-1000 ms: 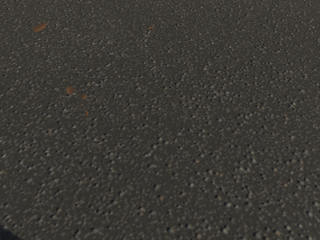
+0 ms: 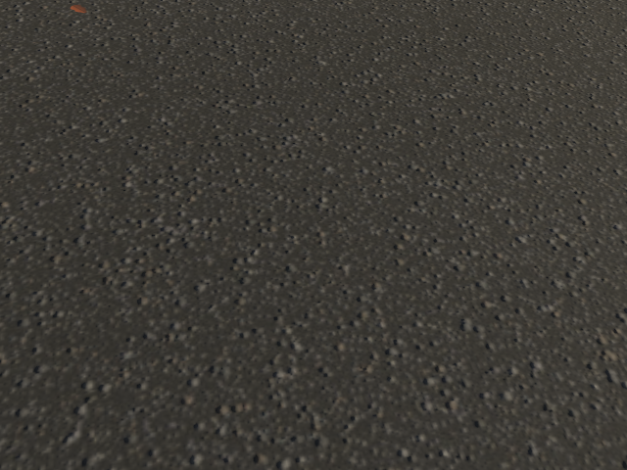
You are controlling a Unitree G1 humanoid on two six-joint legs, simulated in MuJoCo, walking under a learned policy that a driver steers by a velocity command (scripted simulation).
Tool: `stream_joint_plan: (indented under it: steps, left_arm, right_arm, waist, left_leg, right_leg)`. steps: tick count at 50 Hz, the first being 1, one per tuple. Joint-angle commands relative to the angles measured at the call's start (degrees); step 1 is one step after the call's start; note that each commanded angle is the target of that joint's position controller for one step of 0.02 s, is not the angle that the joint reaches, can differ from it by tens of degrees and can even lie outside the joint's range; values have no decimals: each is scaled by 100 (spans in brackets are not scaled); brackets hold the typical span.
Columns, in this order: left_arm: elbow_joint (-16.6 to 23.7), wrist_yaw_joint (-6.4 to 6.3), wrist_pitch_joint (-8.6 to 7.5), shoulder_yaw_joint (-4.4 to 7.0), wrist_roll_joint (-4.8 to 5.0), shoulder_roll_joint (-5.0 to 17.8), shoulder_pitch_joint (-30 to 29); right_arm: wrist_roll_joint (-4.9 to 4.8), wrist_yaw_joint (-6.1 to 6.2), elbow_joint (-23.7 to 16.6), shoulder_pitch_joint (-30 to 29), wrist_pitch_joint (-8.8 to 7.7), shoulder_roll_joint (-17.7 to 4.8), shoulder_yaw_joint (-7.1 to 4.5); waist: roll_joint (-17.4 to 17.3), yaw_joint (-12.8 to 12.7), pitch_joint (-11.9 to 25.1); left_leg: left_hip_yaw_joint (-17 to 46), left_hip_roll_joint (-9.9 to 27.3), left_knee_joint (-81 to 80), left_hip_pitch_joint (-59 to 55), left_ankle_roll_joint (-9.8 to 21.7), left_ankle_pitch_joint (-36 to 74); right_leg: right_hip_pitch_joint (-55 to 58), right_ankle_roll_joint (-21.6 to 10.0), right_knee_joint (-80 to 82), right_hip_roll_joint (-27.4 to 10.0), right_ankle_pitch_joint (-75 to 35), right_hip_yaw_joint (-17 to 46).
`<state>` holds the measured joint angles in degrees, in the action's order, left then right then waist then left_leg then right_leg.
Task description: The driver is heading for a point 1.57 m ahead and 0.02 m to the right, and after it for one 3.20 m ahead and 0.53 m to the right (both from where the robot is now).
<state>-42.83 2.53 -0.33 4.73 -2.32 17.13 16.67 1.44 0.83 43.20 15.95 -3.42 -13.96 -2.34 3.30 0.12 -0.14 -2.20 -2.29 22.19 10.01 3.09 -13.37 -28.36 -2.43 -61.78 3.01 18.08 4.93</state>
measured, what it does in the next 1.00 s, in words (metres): walks ahead: right foot, then left foot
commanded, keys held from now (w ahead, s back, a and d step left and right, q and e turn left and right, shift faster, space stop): w+e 0.08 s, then w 0.92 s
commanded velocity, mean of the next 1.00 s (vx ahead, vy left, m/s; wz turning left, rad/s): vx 0.47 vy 0.00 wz -0.19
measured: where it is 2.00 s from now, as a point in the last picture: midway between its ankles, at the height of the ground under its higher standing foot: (376, 274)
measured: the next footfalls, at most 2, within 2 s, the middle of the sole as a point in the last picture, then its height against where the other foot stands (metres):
right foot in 0.34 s outside the picture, level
left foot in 0.90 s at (325, 410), level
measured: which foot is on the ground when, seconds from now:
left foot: down 0.00-0.36, up 0.38-0.88, down 0.90-1.00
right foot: up 0.00-0.32, down 0.34-0.90, up 0.92-1.00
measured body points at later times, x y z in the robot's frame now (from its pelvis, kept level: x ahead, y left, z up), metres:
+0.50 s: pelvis +0.24 -0.08 -0.01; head +0.27 -0.09 +0.44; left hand +0.39 +0.15 -0.13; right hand +0.21 -0.33 -0.15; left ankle +0.16 +0.07 -0.65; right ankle +0.26 -0.14 -0.74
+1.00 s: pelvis +0.52 -0.09 -0.02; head +0.55 -0.08 +0.43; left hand +0.53 +0.16 -0.17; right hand +0.61 -0.36 -0.13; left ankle +0.60 -0.04 -0.74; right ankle +0.33 -0.16 -0.65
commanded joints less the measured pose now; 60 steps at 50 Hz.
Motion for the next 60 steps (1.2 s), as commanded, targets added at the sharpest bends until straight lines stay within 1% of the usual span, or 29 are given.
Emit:
stream_joint_plan:
  steps: [1, 6, 10, 13, 15, 16, 17, 18, 19, 20, 21, 22, 23, 24, 26, 30, 35, 40, 42, 44, 45, 46, 47, 48, 49, 50, 52, 55, 60]
  left_arm:
    - [392, 126, -13, 33, 10, 240, -209]
    - [603, 164, 9, -45, -12, 68, -991]
    - [775, 209, -59, -192, -19, -150, -1664]
    - [875, 206, -92, -256, -22, -174, -1995]
    - [775, 127, -135, -232, -34, -93, -1705]
    - [588, 70, -182, -182, -39, 5, -1144]
    - [249, -3, -258, -107, -85, 160, -194]
    - [9, -98, -303, 15, -199, 560, 779]
    - [-36, -168, -303, 126, -165, 1114, 999]
    - [-59, -200, -266, 138, 83, 984, 1025]
    - [-151, -212, -275, 58, 114, 749, 548]
    - [-154, -188, -315, -16, 110, 447, 234]
    - [-166, -183, -362, -66, 117, 278, 19]
    - [-210, -185, -392, -117, 147, 114, -96]
    - [-345, -181, -486, -141, 167, 60, 56]
    - [-656, -192, -534, -138, 213, 124, 496]
    - [-948, -208, -549, -184, 198, 153, 971]
    - [-1272, -310, -520, -203, 127, 266, 1366]
    - [-1330, -355, -507, -196, 101, 348, 1233]
    - [-1377, -373, -483, -171, 59, 467, 1074]
    - [-1371, -365, -466, -179, 80, 468, 993]
    - [-1207, -351, -483, -247, 127, 264, 1081]
    - [-1234, -277, -471, -316, 303, -281, 1834]
    - [-1229, -297, -461, -190, 141, 265, 1313]
    - [-1069, -265, -489, -165, 146, 287, 813]
    - [-1031, -248, -502, -186, 142, 180, 568]
    - [-1084, -189, -364, -217, 33, -34, 638]
    - [-1054, -107, -233, -235, 3, -195, 472]
    - [-666, -79, -195, -256, 48, -167, -824]
  right_arm:
    - [-33, -53, -192, 273, -208, -592, -154]
    - [-13, -90, 97, 853, -243, -529, -132]
    - [-19, -101, 329, 1049, -253, -586, -116]
    - [-43, -62, 591, 1307, -193, -699, -120]
    - [-57, -42, 748, 1356, -135, -837, -129]
    - [-63, -34, 819, 1367, -103, -912, -133]
    - [-106, -21, 854, 1342, -71, -917, -116]
    - [-132, -27, 680, 1277, -79, -743, -46]
    - [-229, -142, 393, 1667, -95, -38, 104]
    - [-103, -94, 434, 1179, -83, -763, -108]
    - [-142, -111, 283, 763, -114, -696, -116]
    - [-135, -131, 298, 653, -156, -557, -65]
    - [-79, -147, 376, 681, -106, -479, -65]
    - [5, -177, 472, 878, -12, -404, -47]
    - [58, -249, 545, 939, 115, -300, -54]
    - [87, -304, 316, 48, 185, -279, -74]
    - [28, -315, 10, -1080, 140, -194, 10]
    - [10, -298, -229, -1820, 97, -268, 43]
    - [7, -267, -189, -1633, 54, -322, 18]
    - [3, -169, 148, -626, -5, -492, -79]
    - [53, -104, 483, 378, -64, -637, -158]
    - [186, -28, 673, 1369, -94, -1119, -288]
    - [198, -69, 698, 1349, -68, -1503, -383]
    - [-51, -124, 663, 853, -19, -1145, -335]
    - [-96, -142, 579, 253, -30, -813, -245]
    - [-66, -171, 589, 22, -74, -535, -178]
    - [-71, -148, 755, 4, -147, -247, -83]
    - [-106, -142, 1016, 417, -266, -363, -98]
    - [-120, -138, 1258, 935, -256, -393, -73]
  waist:
    - [-901, 87, -183]
    - [-813, 261, -415]
    - [-873, 350, -531]
    - [-905, 381, -607]
    - [-985, 163, -421]
    - [-983, -121, -77]
    - [-847, -550, 481]
    - [-459, -929, 1207]
    - [1026, -608, 1891]
    - [236, -792, 1782]
    - [125, -485, 877]
    - [-87, -297, 403]
    - [-111, -93, 185]
    - [-5, 94, 100]
    - [12, 193, 57]
    - [28, 101, -382]
    - [-9, -144, -538]
    - [-29, -292, -690]
    - [-6, -116, -588]
    - [67, 326, -25]
    - [-77, 751, 514]
    - [-643, 1007, 1271]
    - [-1881, 529, 1752]
    - [-910, 458, 1159]
    - [-659, 250, 369]
    - [-381, 140, 36]
    - [-559, -146, -121]
    - [-587, -224, -197]
    - [-610, 24, -536]
  left_leg:
    - [1165, 1456, -1324, -737, 487, 514]
    - [542, 1498, -1368, -1021, 563, 1487]
    - [59, 1469, -1344, -964, 573, 2125]
    - [-35, 1624, -1206, -1140, 599, 2625]
    - [-146, 1696, -585, -1271, 565, 4278]
    - [-237, 1659, 162, -1329, 511, 5144]
    - [-459, 1492, 1269, -952, 387, 5081]
    - [-545, 1316, 2788, 231, 288, 3178]
    - [-542, 275, 4826, 2386, 36, -1547]
    - [345, 317, 5342, 2755, 120, -1445]
    - [422, 555, 5240, 2951, 162, -836]
    - [374, 708, 4878, 2752, 152, -500]
    - [350, 821, 4585, 2511, 110, -370]
    - [332, 874, 4387, 2199, 42, -308]
    - [238, 843, 4252, 2055, -37, -209]
    - [96, 951, 3715, 2805, -190, 540]
    - [-95, 796, 2311, 2893, -212, 1427]
    - [-219, 548, 1369, 2785, 69, 1276]
    - [-298, 347, 1112, 2313, 264, 822]
    - [-410, -33, 870, 1047, 480, 391]
    - [-308, 25, 566, -264, 647, 622]
    - [1123, 1326, 538, -1760, 942, 100]
    - [4044, 2725, -204, -2969, 1804, -169]
    - [4060, 2403, -614, -2372, 1606, -598]
    - [3069, 2243, -753, -1508, 1425, -463]
    - [2489, 1997, -953, -889, 1278, 158]
    - [1642, 1571, -1175, -196, 984, 858]
    - [1149, 1412, -1381, -40, 980, 1486]
    - [689, 1173, -1601, -333, 835, 1878]
  right_leg:
    - [-1314, 95, -442, -317, -592, 72]
    - [-1874, 161, 159, -360, -1018, -18]
    - [-1307, 63, 1637, -352, -1289, -514]
    - [-719, -155, 2451, -340, -941, -941]
    - [54, -407, 2801, -80, -530, -1150]
    - [758, -547, 3056, 124, -491, -1201]
    - [2047, -708, 3431, 206, -808, -1157]
    - [3634, -946, 3501, -844, -80, -17]
    - [5133, -1652, 3994, -2721, 107, 3043]
    - [4731, -1608, 4334, -2593, -373, 3416]
    - [3992, -1417, 4401, -2299, -993, 2349]
    - [3229, -1248, 4581, -2028, -1670, 1700]
    - [2774, -1063, 4730, -1737, -1907, 1229]
    - [2391, -945, 4899, -1511, -2056, 861]
    - [2170, -967, 5113, -1383, -2408, 589]
    - [2154, -955, 5480, -1242, -2485, 231]
    - [2500, -819, 5462, -1150, -3167, -82]
    - [3352, -835, 5287, -1438, -3718, -85]
    - [3576, -783, 4876, -1504, -4727, -178]
    - [3606, -647, 3639, -1416, -6077, -304]
    - [3102, -552, 2451, -1204, -5621, -472]
    - [1915, -479, 683, -856, -3484, -690]
    - [-151, -253, -1307, 340, 1150, -669]
    - [-676, -365, -1584, -6, 890, 9]
    - [-763, -380, -1344, -292, 282, -52]
    - [-578, -365, -1048, -481, -35, -122]
    - [-64, -248, -581, -696, -220, -190]
    - [-139, -95, -242, -769, -443, -379]
    - [-941, 118, 1022, -919, -1450, -665]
